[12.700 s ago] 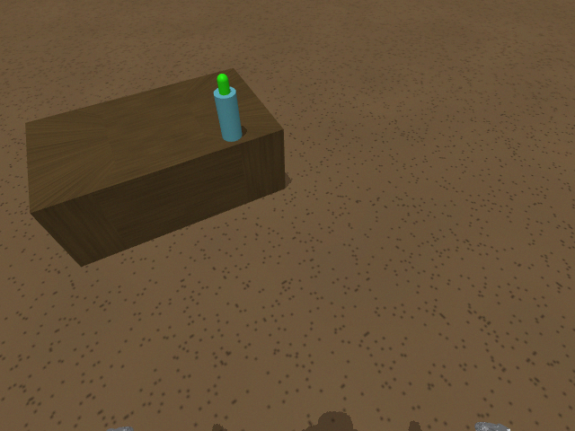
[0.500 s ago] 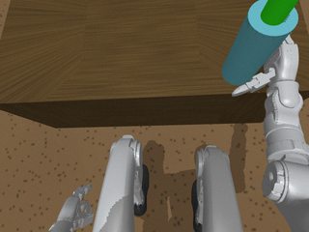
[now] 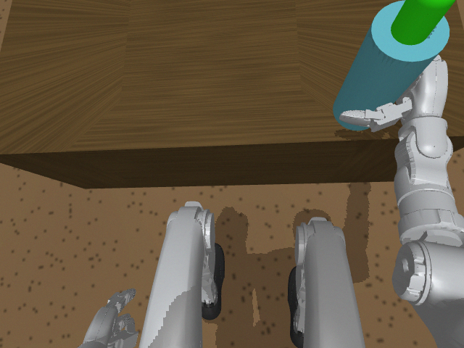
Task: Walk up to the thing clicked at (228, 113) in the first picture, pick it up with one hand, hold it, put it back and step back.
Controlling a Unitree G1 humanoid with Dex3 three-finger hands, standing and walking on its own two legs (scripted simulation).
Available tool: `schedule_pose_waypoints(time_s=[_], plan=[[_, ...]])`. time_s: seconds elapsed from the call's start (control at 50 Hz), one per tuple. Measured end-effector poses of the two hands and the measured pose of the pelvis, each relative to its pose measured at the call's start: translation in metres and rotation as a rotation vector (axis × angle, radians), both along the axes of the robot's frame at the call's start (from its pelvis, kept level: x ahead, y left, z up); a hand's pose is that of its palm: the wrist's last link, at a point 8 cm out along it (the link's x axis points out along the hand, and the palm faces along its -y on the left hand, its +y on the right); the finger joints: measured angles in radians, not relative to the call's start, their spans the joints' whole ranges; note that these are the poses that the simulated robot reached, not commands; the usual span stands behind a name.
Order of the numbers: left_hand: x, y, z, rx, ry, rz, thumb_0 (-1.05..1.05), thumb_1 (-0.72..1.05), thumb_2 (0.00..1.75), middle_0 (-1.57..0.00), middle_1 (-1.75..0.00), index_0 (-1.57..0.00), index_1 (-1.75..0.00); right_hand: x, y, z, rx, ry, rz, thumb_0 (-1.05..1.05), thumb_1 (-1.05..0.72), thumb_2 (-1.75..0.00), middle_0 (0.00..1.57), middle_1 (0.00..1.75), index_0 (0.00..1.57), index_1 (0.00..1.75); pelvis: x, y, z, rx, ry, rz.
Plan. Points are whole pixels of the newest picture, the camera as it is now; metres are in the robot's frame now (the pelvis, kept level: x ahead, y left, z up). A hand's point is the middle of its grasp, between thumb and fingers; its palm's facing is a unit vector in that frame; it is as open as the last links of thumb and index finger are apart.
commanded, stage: close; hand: right
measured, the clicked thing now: (386, 64) +0.51 -0.16 +0.05
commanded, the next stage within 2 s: settle in 0.04 s
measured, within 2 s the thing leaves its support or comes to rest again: leaves its support in 0.54 s
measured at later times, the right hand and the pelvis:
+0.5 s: hand (375, 93) +0.49 -0.16 +0.01, palm faces -0.01 +1.00 -0.06, open 11.1 cm; pelvis +0.00 +0.00 +0.01, yaw +0 degrees
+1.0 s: hand (392, 48) +0.52 -0.16 +0.07, palm faces +0.04 +1.00 -0.04, open 11.2 cm; pelvis +0.02 +0.00 +0.08, yaw +1 degrees
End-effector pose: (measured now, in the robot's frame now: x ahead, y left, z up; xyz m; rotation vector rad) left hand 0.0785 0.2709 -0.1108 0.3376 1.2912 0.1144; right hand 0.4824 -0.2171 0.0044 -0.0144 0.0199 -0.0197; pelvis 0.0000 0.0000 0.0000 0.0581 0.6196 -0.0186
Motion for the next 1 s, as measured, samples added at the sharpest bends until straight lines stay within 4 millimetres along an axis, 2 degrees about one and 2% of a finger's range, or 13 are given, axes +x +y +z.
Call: schedule_pose_waypoints(time_s=[0.28,0.48,0.66,0.72,0.86,1.0], plan=[[0.021,-0.005,-0.003,-0.009,-0.048,-0.018,0.01,0.89,0.90,-0.20,-0.30,-0.20,-0.31,-0.003,0.002,0.000,-0.005,-0.008,0.006,0.00,0.46,-1.04,0.66,0.88,0.68,0.89,0.002,-0.002,-0.001,0.002,-0.006,-0.001],[0.023,-0.007,0.008,-0.006,-0.064,0.000,0.01,0.89,0.91,-0.21,-0.30,-0.20,-0.32,-0.012,0.005,0.006,-0.047,0.042,0.021,-0.01,0.50,-1.08,0.65,0.94,0.67,0.94,0.001,-0.003,0.011,0.003,-0.015,0.000],[0.015,0.000,0.040,0.027,-0.065,0.041,0.01,0.89,0.91,-0.21,-0.30,-0.20,-0.32,-0.021,0.008,0.025,-0.014,0.105,-0.011,-0.01,0.54,-1.12,0.65,0.96,0.67,0.96,0.005,-0.002,0.041,-0.005,-0.026,0.009],[0.012,0.005,0.053,0.049,-0.069,0.048,0.01,0.89,0.91,-0.21,-0.30,-0.20,-0.32,-0.017,0.009,0.040,-0.026,0.077,-0.007,-0.01,0.54,-1.12,0.65,0.96,0.67,0.96,0.007,-0.001,0.051,-0.007,-0.034,0.012],[0.008,0.012,0.073,0.085,-0.066,0.059,0.01,0.88,0.91,-0.20,-0.30,-0.19,-0.32,0.002,0.013,0.058,-0.032,0.054,0.003,-0.01,0.55,-1.14,0.65,0.97,0.67,0.97,0.012,-0.003,0.064,-0.001,-0.030,0.019],[0.006,0.009,0.081,0.065,-0.048,0.077,0.01,0.89,0.91,-0.20,-0.30,-0.19,-0.31,0.010,0.009,0.072,-0.021,0.054,-0.020,-0.01,0.56,-1.15,0.64,0.98,0.67,0.98,0.018,-0.004,0.076,-0.006,-0.030,0.023]])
